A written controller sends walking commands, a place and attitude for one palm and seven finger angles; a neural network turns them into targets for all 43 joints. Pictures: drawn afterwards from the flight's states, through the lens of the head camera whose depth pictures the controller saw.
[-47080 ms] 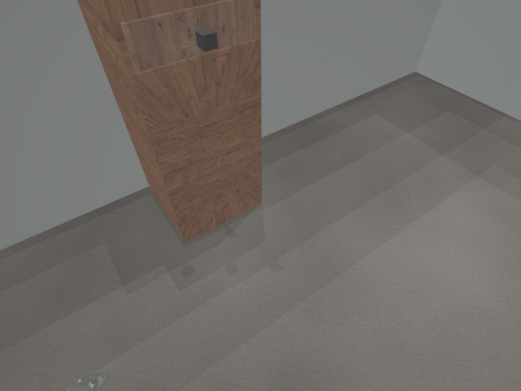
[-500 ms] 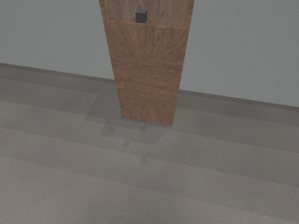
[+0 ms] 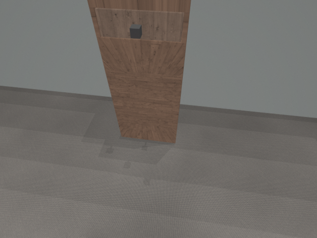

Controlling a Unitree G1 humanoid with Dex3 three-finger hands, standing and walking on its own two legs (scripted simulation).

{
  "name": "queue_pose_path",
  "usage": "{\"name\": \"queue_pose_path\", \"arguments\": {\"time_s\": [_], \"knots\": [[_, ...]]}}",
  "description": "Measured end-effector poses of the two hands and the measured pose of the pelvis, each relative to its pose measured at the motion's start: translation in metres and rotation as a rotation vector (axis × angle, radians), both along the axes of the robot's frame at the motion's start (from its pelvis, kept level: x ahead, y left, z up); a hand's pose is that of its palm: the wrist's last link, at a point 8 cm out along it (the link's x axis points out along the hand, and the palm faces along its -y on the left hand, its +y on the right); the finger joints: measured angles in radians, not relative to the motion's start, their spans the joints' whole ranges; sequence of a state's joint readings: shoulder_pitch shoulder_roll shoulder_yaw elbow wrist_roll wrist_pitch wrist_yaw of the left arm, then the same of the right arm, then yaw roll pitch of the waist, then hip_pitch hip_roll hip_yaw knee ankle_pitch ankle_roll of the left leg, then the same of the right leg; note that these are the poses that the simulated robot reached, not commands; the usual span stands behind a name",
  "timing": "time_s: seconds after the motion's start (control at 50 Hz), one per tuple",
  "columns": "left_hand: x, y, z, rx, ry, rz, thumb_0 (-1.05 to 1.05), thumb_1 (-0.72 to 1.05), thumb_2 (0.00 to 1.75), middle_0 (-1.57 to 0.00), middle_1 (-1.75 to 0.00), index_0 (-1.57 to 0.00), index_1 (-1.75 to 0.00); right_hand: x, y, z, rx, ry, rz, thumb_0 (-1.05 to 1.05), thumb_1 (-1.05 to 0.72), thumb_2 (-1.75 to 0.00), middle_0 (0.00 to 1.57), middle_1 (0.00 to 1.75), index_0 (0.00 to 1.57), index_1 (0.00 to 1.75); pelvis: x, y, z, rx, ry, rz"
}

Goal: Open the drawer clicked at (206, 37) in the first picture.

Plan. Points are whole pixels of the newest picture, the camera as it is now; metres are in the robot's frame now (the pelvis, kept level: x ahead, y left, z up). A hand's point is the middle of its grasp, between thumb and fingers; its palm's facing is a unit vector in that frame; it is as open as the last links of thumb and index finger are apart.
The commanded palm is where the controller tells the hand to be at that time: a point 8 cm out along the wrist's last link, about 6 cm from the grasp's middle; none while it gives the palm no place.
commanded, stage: let the arm hang, fingers relaxed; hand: left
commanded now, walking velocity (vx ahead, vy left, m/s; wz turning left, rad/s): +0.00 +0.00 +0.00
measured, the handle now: (137, 29) +0.91 +0.13 +0.11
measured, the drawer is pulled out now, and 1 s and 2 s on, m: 0.00 0.00 0.00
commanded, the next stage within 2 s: look to check the result in 0.02 s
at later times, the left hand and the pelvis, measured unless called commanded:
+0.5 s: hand out of the picture +0.04 +0.21 -0.16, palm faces +0.00 -0.96 -0.29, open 7.4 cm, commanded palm none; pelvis +0.02 +0.00 +0.00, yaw +0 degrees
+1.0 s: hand out of the picture +0.05 +0.20 -0.17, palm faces -0.02 -0.97 -0.25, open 7.4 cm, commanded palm none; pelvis +0.02 +0.00 +0.00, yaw -2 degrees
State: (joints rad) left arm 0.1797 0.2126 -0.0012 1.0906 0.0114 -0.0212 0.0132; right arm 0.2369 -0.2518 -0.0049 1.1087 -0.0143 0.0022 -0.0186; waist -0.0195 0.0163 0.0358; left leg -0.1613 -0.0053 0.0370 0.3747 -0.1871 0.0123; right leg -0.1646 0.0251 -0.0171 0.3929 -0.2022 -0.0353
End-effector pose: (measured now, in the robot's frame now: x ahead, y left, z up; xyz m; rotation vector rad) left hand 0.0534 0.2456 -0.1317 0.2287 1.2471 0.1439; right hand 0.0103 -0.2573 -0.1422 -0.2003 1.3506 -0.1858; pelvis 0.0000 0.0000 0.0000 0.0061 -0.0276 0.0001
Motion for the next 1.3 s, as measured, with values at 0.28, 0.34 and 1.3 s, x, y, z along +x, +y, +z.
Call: {"name": "queue_pose_path", "arguments": {"time_s": [0.28,0.34,1.3], "knots": [[-0.008,0.008,0.002,0.026,0.069,0.021,0.00,0.90,0.90,-0.20,-0.30,-0.20,-0.30,0.006,0.004,-0.002,0.013,0.037,0.004,0.00,-0.91,-0.89,0.20,0.30,0.20,0.30,0.011,-0.001,0.002,-0.001,0.005,0.002],[-0.012,0.011,0.003,0.034,0.083,0.028,0.00,0.90,0.90,-0.20,-0.30,-0.20,-0.30,0.012,0.007,-0.003,0.023,0.029,0.009,0.00,-0.91,-0.89,0.20,0.30,0.20,0.30,0.013,-0.001,0.002,-0.001,0.004,0.002],[0.002,-0.012,-0.017,-0.040,0.126,0.024,0.00,0.90,0.90,-0.20,-0.30,-0.20,-0.30,-0.024,0.031,-0.015,0.069,0.146,-0.110,0.00,-0.91,-0.89,0.20,0.30,0.20,0.30,0.048,0.000,-0.011,-0.013,0.019,-0.052]]}}
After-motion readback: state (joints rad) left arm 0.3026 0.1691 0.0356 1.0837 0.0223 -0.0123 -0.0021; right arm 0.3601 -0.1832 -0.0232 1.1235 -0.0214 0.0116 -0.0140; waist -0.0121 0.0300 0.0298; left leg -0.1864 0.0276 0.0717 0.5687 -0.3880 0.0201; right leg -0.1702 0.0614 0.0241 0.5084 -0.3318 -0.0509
